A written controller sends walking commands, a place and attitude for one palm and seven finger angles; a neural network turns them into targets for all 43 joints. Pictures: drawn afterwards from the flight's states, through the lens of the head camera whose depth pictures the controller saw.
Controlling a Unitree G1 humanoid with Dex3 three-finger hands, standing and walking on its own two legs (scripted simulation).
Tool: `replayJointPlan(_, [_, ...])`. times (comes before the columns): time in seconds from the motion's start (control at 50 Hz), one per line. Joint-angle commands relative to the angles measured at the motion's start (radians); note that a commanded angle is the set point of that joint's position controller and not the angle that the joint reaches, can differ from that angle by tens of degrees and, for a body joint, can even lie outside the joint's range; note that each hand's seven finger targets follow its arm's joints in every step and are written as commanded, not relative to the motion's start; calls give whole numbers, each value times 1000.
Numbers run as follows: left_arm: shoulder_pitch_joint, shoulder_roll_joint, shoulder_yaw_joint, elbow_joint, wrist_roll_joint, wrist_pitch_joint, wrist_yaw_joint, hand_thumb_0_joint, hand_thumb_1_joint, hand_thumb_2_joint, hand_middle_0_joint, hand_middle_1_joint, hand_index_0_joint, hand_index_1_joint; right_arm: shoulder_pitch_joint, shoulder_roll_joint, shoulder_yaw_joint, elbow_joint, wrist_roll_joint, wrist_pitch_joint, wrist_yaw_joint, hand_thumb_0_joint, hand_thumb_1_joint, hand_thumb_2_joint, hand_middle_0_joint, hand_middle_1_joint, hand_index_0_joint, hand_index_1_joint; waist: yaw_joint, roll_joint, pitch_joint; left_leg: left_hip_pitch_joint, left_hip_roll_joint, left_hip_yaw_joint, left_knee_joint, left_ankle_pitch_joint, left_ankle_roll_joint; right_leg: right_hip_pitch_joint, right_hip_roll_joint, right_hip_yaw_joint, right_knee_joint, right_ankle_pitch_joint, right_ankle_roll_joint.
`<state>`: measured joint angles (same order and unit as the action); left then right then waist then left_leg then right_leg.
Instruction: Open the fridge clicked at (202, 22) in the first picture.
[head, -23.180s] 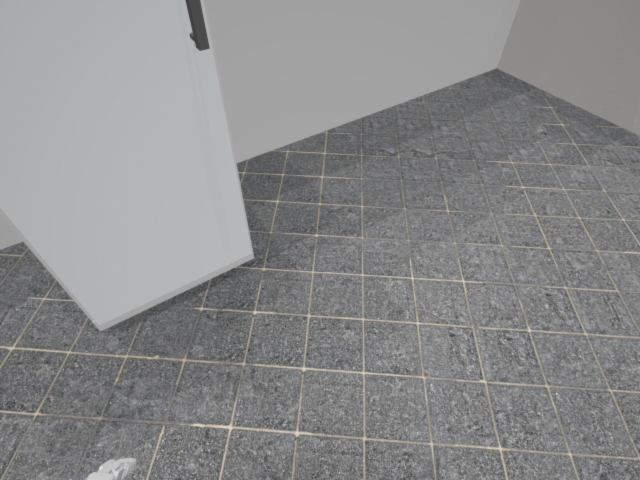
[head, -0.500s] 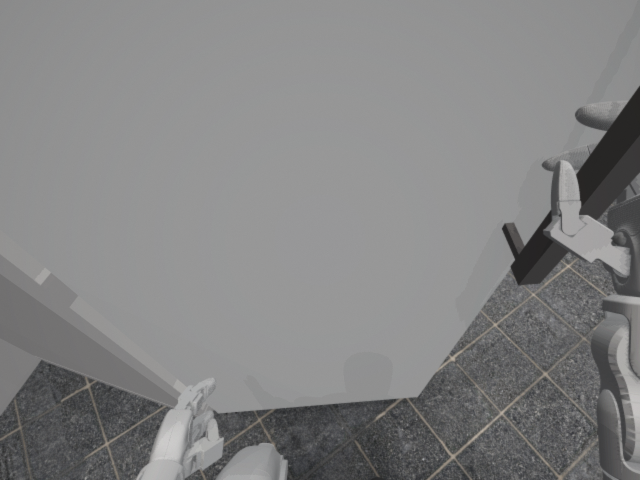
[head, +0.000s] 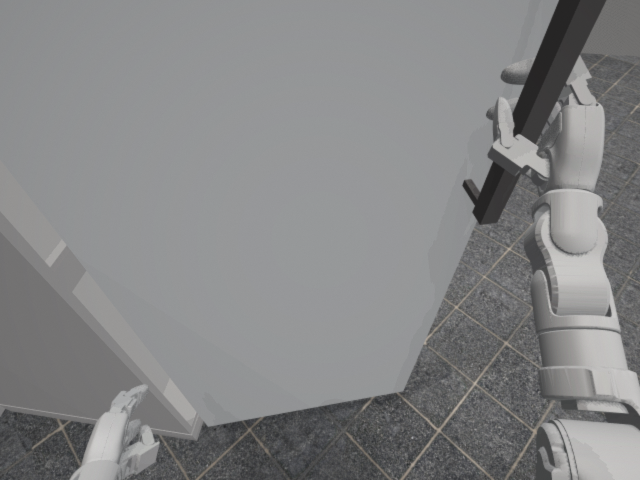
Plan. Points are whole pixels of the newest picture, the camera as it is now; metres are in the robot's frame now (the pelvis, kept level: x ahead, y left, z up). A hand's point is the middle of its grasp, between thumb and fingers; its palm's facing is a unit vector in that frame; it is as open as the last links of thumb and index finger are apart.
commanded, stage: stop walking and hold the door back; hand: right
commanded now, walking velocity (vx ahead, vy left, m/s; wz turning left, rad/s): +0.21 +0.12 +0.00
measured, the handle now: (515, 108) +0.44 -0.17 +0.26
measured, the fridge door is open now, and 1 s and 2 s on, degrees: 72 72 69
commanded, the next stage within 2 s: loosen the grip on the handle in 0.92 s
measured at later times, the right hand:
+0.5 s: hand (494, 124) +0.43 -0.16 +0.25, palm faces +0.11 +0.98 -0.14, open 5.8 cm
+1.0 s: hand (503, 141) +0.40 -0.16 +0.25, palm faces +0.09 +0.99 -0.13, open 6.0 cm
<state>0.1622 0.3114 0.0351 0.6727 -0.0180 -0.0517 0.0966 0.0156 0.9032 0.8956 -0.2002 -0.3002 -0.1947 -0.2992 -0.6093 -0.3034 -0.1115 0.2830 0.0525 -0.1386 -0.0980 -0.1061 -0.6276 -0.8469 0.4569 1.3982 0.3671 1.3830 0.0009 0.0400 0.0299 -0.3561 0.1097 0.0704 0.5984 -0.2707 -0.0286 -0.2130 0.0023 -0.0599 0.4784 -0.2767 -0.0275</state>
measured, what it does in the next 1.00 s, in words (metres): steps on the spot: left foot, then right foot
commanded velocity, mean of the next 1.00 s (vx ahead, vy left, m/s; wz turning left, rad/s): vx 0.04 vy -0.01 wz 0.00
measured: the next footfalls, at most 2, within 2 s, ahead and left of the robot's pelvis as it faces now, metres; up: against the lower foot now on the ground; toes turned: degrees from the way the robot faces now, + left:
left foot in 0.22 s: +0.06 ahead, +0.11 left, +0.00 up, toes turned +5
right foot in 0.48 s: +0.08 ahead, -0.13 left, +0.00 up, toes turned -1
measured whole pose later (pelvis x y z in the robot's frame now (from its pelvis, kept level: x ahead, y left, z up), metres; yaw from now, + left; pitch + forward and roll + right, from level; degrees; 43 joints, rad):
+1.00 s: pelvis +0.01 -0.02 +0.01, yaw +5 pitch +0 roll +1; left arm 0.17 0.19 -0.05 0.68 -0.03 -0.04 0.08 0.01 0.90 0.89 -0.21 -0.30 -0.20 -0.30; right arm -0.51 -0.29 -0.14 0.23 0.07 -0.18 -0.06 -0.11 -0.65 -0.85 0.46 1.40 0.31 1.40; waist -0.01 -0.02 0.01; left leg -0.25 0.01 0.01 0.45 -0.20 -0.02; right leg -0.26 -0.04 -0.09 0.50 -0.24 -0.02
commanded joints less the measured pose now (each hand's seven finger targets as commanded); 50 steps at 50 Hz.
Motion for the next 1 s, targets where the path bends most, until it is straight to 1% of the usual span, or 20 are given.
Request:
replayJointPlan(0.0, [-26,37,-4,-99,-14,-56,-3,0,900,900,-200,-300,-200,-300,-668,-182,-50,-110,-6,-91,-9,0,-900,-900,450,1400,450,1400,15,-312,-257,-240,-82,-52,390,-249,14,252,-379,510,-213,151,-221])
replayJointPlan(0.04, [3,55,0,-71,-22,-56,0,0,900,900,-200,-300,-200,-300,-659,-240,-94,18,-21,-75,-4,0,-900,-900,450,1400,450,1400,-8,-178,-234,-205,-58,-70,322,-170,10,228,-341,341,-126,251,-202])
replayJointPlan(0.08, [10,56,-4,-81,-23,-54,-4,0,900,900,-200,-300,-200,-300,-654,-159,-30,34,-11,-66,20,0,-900,-900,450,1400,450,1400,-10,-209,-246,-49,-89,-5,161,-134,12,152,-270,191,-88,236,-145])
replayJointPlan(0.12, [14,61,-14,-85,-22,-56,-1,0,900,900,-200,-300,-200,-300,-641,-189,-49,66,-7,-58,28,0,-900,-900,450,1400,450,1400,-11,-219,-250,87,-118,34,25,-83,11,76,-247,158,-67,157,-114])
replayJointPlan(0.16, [11,61,-23,-81,-15,-51,6,0,900,900,-200,-300,-200,-300,-647,-253,-91,110,-13,-57,29,0,-900,-900,450,1400,450,1400,-14,-159,-261,280,-96,-5,-109,-53,19,-78,-212,120,1,5,-75])
replayJointPlan(0.18, [13,57,-19,-79,-12,-46,8,0,900,900,-200,-300,-200,-300,-632,-298,-124,134,-19,-57,26,0,-900,-900,450,1400,450,1400,-17,-45,-265,356,-19,-126,-195,-121,53,-171,-155,76,119,-67,-43])
replayJointPlan(0.2, [21,47,-14,-80,-8,-37,13,0,900,900,-200,-300,-200,-300,-572,-326,-140,189,-21,-43,23,0,-900,-900,450,1400,450,1400,-12,123,-230,393,132,-369,-290,-189,130,-304,-60,13,271,-172,0])
replayJointPlan(0.22, [18,45,-12,-90,-6,-40,14,0,900,900,-200,-300,-200,-300,-581,-372,-176,178,-19,-44,21,0,-900,-900,450,1400,450,1400,-24,216,-215,377,257,-536,-370,-186,197,-375,-19,41,433,-285,23])
replayJointPlan(0.24, [27,46,-3,-83,-9,-49,10,0,900,900,-200,-300,-200,-300,-577,-385,-204,166,-20,-41,22,0,-900,-900,450,1400,450,1400,-27,239,-228,329,263,-539,-379,-273,200,-357,-35,104,521,-276,24])
replayJointPlan(0.32, [15,42,-27,-48,-1,-58,22,0,900,900,-200,-300,-200,-300,-527,-402,-250,162,-12,-60,21,0,-900,-900,450,1400,450,1400,-16,174,-244,271,178,-277,-287,-50,165,-252,-49,63,406,-172,30])
replayJointPlan(0.36, [8,44,-26,-57,5,-57,27,0,900,900,-200,-300,-200,-300,-481,-422,-276,132,-11,-71,22,0,-900,-900,450,1400,450,1400,-26,201,-247,222,146,-226,-287,-47,148,-155,-23,9,243,-154,26])
replayJointPlan(0.42, [11,41,-31,-53,4,-54,18,0,900,900,-200,-300,-200,-300,-463,-325,-199,83,1,-88,32,0,-900,-900,450,1400,450,1400,7,110,-241,104,77,-145,-248,-147,92,66,-3,-30,-13,20,22])
replayJointPlan(0.46, [-4,80,-9,-76,-2,-55,10,0,900,900,-200,-300,-200,-300,-469,-306,-197,45,4,-109,36,0,-900,-900,450,1400,450,1400,-7,-41,-224,75,-28,-102,-150,-147,44,62,-118,119,-110,50,-19])
replayJointPlan(0.5, [-33,56,-20,-104,-17,-44,2,0,900,900,-200,-300,-200,-300,-479,-258,-154,-12,11,-123,43,0,-900,-900,450,1400,450,1400,-8,-207,-191,135,-102,-44,-15,-157,13,-79,-242,275,-221,-78,-83])
replayJointPlan(0.54, [-15,65,-6,-105,-12,-38,3,0,900,900,-200,-300,-200,-300,-431,-283,-188,-3,-2,-119,32,0,-900,-900,450,1400,450,1400,-23,-159,-194,184,-101,-54,-15,-39,13,-95,-270,277,-161,70,-97])
replayJointPlan(0.6, [-11,59,-4,-128,-11,-44,-5,0,900,900,-200,-300,-200,-300,-321,-237,-154,-113,-5,-107,38,0,-900,-900,450,1400,450,1400,-8,-111,-279,257,-42,-95,-139,247,29,8,-163,109,1,375,-18])
replayJointPlan(0.66, [-17,46,-7,-141,-11,-38,-9,0,900,900,-200,-300,-200,-300,-277,-243,-162,-178,1,-100,32,0,-900,-900,450,1400,450,1400,-9,-48,-295,248,-11,-132,-145,227,39,-25,-129,65,0,212,13])
replayJointPlan(0.76, [-36,32,-18,-146,-6,-33,-4,0,900,900,-200,-300,-200,-300,-195,-252,-184,-270,10,-96,22,0,-900,-900,450,1400,450,1400,-8,10,-318,232,-12,-131,-162,294,34,37,-129,62,-4,266,11])
replayJointPlan(0.84, [-54,24,-29,-135,-6,-32,1,0,900,900,-200,-300,-200,-300,-224,-187,-113,-249,15,-83,24,0,-900,-900,450,1400,450,1400,-7,-9,-278,178,-30,-121,-181,245,21,59,-137,61,-30,246,6])
replayJointPlan(0.98, [-48,28,-27,-116,-8,-27,7,0,900,900,-200,-300,-200,-300,-262,-177,-92,-175,10,-78,19,0,-900,-900,450,1400,450,1400,-10,-18,-269,150,-35,-116,-215,196,19,75,-128,58,-41,224,6])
